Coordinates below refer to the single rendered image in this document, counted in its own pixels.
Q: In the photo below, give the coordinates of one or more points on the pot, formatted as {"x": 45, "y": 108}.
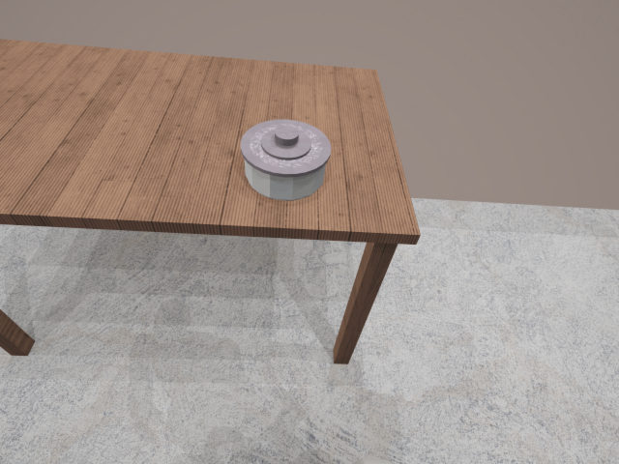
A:
{"x": 280, "y": 188}

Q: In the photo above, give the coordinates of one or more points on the table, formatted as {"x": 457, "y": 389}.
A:
{"x": 121, "y": 139}

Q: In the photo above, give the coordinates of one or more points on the knob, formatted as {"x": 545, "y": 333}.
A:
{"x": 286, "y": 135}

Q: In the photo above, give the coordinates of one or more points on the lid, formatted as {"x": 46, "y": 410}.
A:
{"x": 260, "y": 149}

